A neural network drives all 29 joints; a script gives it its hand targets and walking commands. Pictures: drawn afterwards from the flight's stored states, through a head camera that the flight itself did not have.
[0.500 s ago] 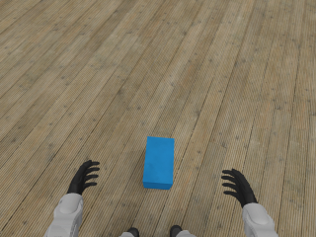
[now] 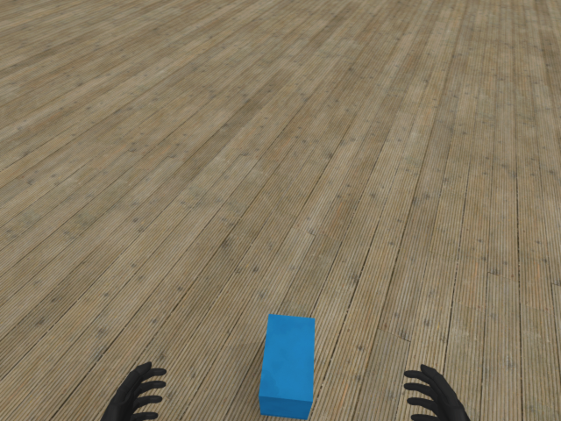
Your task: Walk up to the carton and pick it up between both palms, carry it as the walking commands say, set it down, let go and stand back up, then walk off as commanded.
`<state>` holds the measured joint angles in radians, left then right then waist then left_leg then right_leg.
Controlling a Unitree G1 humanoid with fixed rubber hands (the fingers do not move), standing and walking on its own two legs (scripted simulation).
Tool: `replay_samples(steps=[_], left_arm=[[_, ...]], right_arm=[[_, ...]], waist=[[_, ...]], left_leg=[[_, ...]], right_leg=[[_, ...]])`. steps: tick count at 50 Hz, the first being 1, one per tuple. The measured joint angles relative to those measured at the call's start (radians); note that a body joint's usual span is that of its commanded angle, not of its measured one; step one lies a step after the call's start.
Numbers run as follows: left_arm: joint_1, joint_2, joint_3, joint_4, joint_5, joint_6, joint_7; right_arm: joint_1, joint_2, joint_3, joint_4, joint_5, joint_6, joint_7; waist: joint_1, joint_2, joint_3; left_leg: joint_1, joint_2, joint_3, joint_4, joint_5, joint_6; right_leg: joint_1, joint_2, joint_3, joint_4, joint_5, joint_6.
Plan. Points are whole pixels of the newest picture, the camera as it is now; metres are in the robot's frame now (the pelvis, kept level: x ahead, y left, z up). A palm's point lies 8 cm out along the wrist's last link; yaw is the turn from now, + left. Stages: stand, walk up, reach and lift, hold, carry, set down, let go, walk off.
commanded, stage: let go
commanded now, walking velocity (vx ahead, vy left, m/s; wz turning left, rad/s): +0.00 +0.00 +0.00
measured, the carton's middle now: (287, 366) +0.44 -0.02 -0.67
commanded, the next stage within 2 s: stand in 0.14 s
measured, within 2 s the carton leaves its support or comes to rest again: neither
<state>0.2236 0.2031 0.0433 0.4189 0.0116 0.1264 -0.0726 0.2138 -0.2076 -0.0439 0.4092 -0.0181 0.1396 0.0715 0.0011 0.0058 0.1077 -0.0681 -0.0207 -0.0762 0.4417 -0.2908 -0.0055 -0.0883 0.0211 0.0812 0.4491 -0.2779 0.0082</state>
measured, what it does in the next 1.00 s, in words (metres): shifts its weight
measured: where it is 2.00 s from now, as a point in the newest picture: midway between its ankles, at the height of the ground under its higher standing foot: outside the picture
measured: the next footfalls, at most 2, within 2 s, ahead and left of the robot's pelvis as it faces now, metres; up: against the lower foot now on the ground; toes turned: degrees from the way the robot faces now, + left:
none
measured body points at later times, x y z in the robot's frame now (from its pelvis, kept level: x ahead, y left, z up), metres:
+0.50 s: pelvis +0.05 -0.01 -0.01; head +0.05 -0.01 +0.44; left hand +0.15 +0.26 -0.12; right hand +0.14 -0.28 -0.12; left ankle -0.03 +0.13 -0.74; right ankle -0.02 -0.13 -0.74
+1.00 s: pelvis +0.06 -0.01 -0.01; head +0.06 -0.02 +0.44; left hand +0.11 +0.25 -0.15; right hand +0.07 -0.28 -0.15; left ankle -0.03 +0.13 -0.74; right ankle -0.02 -0.13 -0.74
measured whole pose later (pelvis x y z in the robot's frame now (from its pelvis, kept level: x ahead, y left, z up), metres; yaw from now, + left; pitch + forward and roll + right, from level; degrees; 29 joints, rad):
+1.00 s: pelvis +0.06 -0.01 -0.01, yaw -3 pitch +2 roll +0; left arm 0.35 0.25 -0.01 0.87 0.00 0.00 0.04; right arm 0.37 -0.27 0.02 0.86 -0.01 0.01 -0.05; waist -0.01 0.01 -0.05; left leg -0.16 0.02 -0.01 0.55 -0.43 -0.02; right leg -0.22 0.05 0.10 0.59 -0.41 -0.01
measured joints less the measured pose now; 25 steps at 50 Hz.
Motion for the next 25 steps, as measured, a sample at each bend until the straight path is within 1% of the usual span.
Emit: replay_samples(steps=[7, 11, 15, 19, 25], left_arm=[[0.002, 0.001, 0.000, 0.011, 0.005, -0.005, 0.014], [0.025, 0.021, -0.012, 0.124, 0.021, -0.093, 0.065], [0.060, 0.040, -0.010, 0.228, 0.011, -0.156, 0.078], [0.087, 0.053, -0.014, 0.289, 0.002, -0.176, 0.083], [0.107, 0.058, -0.025, 0.327, -0.004, -0.170, 0.093]], right_arm=[[0.004, -0.007, 0.016, -0.025, 0.007, 0.037, -0.024], [0.019, -0.029, 0.022, 0.091, -0.016, -0.083, -0.075], [0.048, -0.053, 0.020, 0.200, -0.010, -0.159, -0.093], [0.077, -0.067, 0.025, 0.262, 0.001, -0.184, -0.098], [0.106, -0.073, 0.035, 0.301, 0.008, -0.177, -0.107]], waist=[[-0.006, -0.005, -0.012], [-0.002, 0.003, -0.090], [-0.004, 0.011, -0.133], [-0.007, 0.012, -0.164], [-0.008, 0.010, -0.192]], left_leg=[[-0.001, 0.005, 0.001, 0.013, -0.016, -0.004], [-0.070, 0.013, 0.011, 0.049, -0.042, -0.010], [-0.116, 0.018, 0.016, 0.078, -0.069, -0.010], [-0.136, 0.020, 0.020, 0.098, -0.093, -0.011], [-0.145, 0.024, 0.027, 0.125, -0.129, -0.013]], right_leg=[[-0.003, 0.005, -0.003, 0.019, -0.018, -0.005], [-0.074, 0.012, 0.001, 0.048, -0.036, -0.004], [-0.121, 0.017, 0.002, 0.075, -0.059, -0.008], [-0.144, 0.020, 0.003, 0.100, -0.085, -0.013], [-0.159, 0.024, 0.005, 0.136, -0.123, -0.018]])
